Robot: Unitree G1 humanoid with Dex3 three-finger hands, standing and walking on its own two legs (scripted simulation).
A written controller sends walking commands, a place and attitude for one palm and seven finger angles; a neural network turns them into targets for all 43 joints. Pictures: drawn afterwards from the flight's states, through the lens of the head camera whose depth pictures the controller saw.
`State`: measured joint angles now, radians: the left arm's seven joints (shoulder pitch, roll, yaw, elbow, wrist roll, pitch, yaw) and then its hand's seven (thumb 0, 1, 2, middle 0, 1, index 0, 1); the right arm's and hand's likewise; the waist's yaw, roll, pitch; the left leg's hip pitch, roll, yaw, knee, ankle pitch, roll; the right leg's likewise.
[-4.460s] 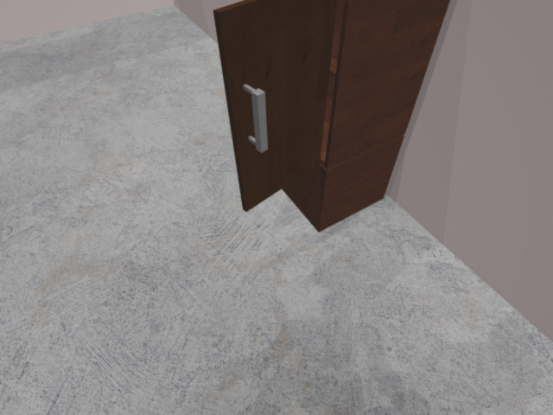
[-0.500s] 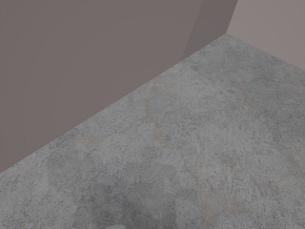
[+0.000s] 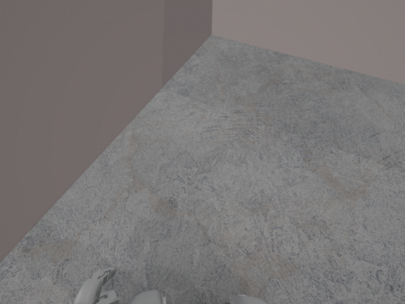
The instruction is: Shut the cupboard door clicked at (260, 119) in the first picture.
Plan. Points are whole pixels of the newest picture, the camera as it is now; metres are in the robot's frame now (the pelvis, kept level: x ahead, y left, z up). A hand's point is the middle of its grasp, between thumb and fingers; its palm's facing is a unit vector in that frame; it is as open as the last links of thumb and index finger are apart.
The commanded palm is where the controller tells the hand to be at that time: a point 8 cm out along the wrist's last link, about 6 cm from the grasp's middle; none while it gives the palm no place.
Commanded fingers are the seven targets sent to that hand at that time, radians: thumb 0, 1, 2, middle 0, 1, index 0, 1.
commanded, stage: walk around to get in front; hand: left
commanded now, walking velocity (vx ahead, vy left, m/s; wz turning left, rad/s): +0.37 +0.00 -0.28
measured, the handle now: out of the picture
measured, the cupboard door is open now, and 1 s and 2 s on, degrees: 100 100 100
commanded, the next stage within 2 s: walk to a spot facing it in 0.32 s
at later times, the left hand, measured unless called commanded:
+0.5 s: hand (145, 222) +0.32 +0.15 -0.15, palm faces -0.19 -0.96 -0.19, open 7.4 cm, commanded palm none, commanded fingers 0.00 0.90 0.90 -0.20 -0.30 -0.20 -0.30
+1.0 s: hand (162, 189) +0.42 +0.12 -0.15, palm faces +0.14 -0.96 -0.25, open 7.4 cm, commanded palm none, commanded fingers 0.00 0.90 0.90 -0.20 -0.30 -0.20 -0.30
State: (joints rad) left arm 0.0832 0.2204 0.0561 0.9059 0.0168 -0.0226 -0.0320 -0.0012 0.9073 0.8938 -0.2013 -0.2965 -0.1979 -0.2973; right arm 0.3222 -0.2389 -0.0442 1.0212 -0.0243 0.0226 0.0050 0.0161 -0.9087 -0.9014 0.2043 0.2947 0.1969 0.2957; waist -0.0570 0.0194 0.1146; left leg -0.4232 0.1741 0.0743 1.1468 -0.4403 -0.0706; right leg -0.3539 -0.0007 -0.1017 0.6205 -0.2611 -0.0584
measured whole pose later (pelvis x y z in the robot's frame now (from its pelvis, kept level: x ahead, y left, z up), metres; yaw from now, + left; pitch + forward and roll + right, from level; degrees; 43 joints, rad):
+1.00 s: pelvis +0.33 -0.10 +0.00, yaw +8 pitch +2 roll +1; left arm 0.11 0.22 0.06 0.94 0.00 0.02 0.00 0.00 0.91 0.89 -0.20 -0.30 -0.20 -0.30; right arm 0.22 -0.20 -0.05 0.95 -0.03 0.02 -0.01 0.01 -0.91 -0.90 0.21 0.29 0.20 0.30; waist -0.03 0.01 0.05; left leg -0.36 0.05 -0.01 0.60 -0.27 -0.05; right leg -0.33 -0.04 -0.06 0.65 -0.37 0.06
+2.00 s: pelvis +0.39 -0.15 +0.00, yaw +47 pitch +1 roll +0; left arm 0.18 0.22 0.04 0.86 0.01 0.03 0.00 0.00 0.90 0.89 -0.21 -0.30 -0.20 -0.30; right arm 0.18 -0.27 -0.07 0.88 -0.02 0.05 0.04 0.01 -0.91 -0.90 0.20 0.29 0.19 0.30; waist -0.03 -0.04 0.09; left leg -0.34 0.02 0.07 0.63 -0.29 0.02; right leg -0.33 -0.16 -0.14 0.76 -0.45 0.07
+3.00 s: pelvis +0.46 -0.18 +0.01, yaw +83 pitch +0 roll +0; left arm 0.17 0.21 0.04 0.86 0.02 0.01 0.02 0.00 0.90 0.89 -0.20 -0.30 -0.20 -0.30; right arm 0.16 -0.27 -0.09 0.92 -0.02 0.09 0.03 0.01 -0.91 -0.90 0.20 0.29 0.20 0.30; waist -0.02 0.03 0.11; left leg -0.49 -0.01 -0.03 1.07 -0.46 -0.04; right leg -0.26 -0.07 -0.09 0.57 -0.31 0.01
